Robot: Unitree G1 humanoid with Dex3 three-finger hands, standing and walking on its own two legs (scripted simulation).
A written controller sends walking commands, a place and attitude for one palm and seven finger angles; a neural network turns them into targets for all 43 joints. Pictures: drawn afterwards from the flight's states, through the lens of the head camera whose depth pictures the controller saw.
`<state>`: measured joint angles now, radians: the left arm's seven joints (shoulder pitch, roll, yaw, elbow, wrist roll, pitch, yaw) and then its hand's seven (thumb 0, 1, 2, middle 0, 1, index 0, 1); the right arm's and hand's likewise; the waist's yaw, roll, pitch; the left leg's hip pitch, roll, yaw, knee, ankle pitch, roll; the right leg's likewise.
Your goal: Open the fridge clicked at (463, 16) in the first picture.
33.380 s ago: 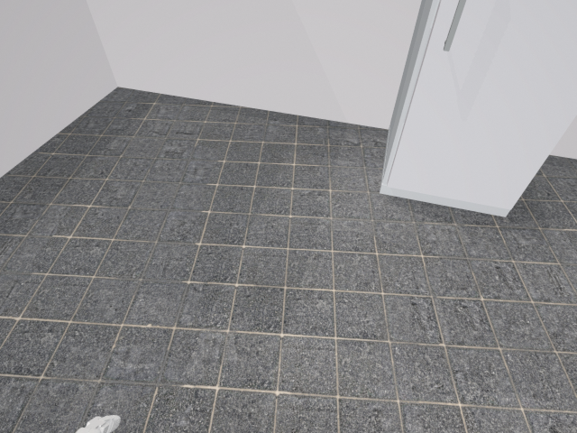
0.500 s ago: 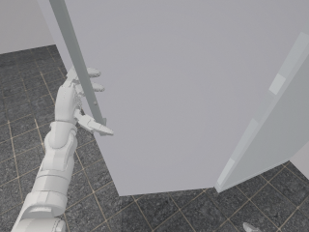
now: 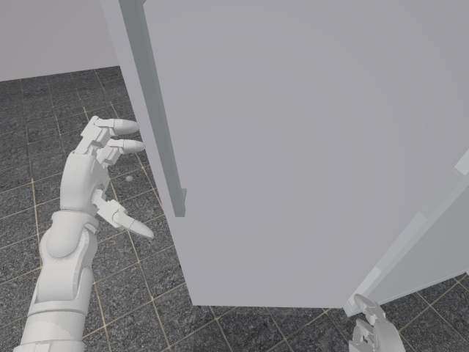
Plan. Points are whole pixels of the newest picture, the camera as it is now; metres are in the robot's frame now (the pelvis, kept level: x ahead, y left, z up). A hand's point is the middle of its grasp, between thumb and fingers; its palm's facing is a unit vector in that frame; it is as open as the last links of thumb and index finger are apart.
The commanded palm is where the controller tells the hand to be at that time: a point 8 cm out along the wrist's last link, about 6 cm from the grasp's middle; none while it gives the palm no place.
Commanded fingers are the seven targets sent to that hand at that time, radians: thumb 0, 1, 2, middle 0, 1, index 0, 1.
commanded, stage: slip the hand off the handle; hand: left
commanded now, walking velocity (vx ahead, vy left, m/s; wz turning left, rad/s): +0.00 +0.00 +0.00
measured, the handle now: (166, 131) +0.38 +0.15 +0.20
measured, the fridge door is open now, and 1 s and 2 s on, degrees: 71 71 71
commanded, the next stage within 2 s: draw the hand back to the body in 0.94 s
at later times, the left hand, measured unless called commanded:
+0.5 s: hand (116, 211) +0.26 +0.20 +0.16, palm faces +0.03 -0.99 -0.13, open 14.7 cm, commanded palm +0.23 +0.25 +0.17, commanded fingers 0.00 -0.55 0.20 -0.25 -1.15 -0.25 -1.15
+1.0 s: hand (93, 253) +0.19 +0.20 +0.17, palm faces +0.09 -0.98 -0.17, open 14.7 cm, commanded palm +0.16 +0.24 +0.17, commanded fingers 0.00 -0.55 0.20 -0.25 -1.15 -0.25 -1.15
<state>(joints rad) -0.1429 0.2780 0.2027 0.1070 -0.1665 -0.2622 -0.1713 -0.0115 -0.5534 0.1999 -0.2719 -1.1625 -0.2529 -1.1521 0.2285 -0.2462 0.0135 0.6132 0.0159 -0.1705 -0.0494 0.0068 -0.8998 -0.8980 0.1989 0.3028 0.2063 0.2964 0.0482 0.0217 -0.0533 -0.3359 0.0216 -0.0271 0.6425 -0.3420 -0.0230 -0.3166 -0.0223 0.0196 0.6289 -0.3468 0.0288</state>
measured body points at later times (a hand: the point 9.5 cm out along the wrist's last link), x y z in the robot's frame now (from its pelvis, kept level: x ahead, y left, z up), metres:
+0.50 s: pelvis -0.01 +0.01 +0.00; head -0.03 +0.00 +0.45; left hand +0.25 +0.25 +0.17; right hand +0.16 -0.22 -0.08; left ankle +0.00 +0.13 -0.72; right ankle -0.01 -0.14 -0.72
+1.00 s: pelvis -0.02 -0.01 -0.01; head -0.04 -0.02 +0.44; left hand +0.18 +0.25 +0.18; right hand +0.17 -0.23 -0.07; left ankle +0.00 +0.13 -0.72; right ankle -0.01 -0.14 -0.72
